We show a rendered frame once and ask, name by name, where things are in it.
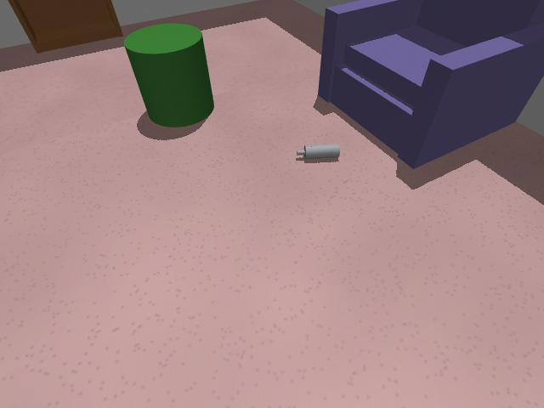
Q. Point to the armchair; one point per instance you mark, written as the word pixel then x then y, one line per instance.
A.
pixel 427 77

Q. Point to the bookshelf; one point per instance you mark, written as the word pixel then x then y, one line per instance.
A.
pixel 54 24

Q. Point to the bottle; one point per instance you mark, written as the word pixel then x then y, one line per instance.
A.
pixel 315 151

